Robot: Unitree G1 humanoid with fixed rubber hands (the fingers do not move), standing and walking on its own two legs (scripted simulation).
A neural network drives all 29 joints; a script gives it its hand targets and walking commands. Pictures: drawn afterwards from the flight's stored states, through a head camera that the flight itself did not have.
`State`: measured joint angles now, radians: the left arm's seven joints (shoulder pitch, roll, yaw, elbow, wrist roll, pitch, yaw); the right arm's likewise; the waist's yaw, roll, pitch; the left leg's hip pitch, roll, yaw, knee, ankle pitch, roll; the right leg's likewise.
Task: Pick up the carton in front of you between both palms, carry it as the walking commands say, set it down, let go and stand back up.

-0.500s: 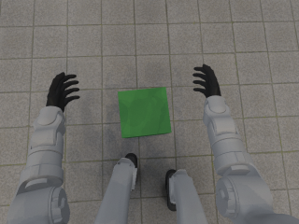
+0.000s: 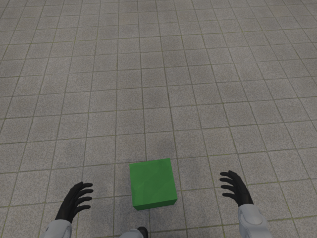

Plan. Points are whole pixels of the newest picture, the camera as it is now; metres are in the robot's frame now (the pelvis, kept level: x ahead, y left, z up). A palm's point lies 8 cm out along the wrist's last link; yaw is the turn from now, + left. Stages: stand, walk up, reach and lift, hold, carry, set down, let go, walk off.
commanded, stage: let go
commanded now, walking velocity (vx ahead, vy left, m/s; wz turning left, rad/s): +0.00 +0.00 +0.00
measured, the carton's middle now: (153, 185) +0.36 +0.05 -0.64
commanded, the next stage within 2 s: stand in 0.62 s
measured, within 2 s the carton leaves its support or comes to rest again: neither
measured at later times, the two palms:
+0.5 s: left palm (77, 218) +0.17 +0.20 -0.05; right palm (278, 226) +0.17 -0.26 -0.05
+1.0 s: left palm out of the picture +0.10 +0.27 -0.10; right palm (263, 232) +0.16 -0.25 -0.11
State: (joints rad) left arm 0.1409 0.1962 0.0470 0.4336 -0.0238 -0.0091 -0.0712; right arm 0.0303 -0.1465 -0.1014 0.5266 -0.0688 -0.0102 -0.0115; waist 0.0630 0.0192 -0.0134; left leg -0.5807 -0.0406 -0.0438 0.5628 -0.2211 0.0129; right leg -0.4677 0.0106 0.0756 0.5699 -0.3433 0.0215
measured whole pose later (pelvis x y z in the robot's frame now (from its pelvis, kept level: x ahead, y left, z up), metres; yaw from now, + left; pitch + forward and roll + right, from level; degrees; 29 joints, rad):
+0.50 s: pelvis +0.01 -0.03 +0.01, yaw +0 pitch -3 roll +1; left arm 0.22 0.22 0.04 0.41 0.03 0.15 -0.06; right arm 0.22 -0.20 -0.03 0.44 0.00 0.10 0.05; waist 0.00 -0.03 0.08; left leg -0.15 -0.02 -0.06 0.43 -0.22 -0.02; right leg -0.05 0.02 0.06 0.45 -0.34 -0.02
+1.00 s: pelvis +0.05 -0.01 -0.01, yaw +6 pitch +4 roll +1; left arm 0.37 0.29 0.02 0.63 0.02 -0.01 0.05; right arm 0.33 -0.25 -0.02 0.74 -0.02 -0.04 -0.01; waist 0.03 -0.02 -0.08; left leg -0.38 -0.09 -0.11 0.69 -0.37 0.02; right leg -0.21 -0.04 -0.04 0.64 -0.50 0.02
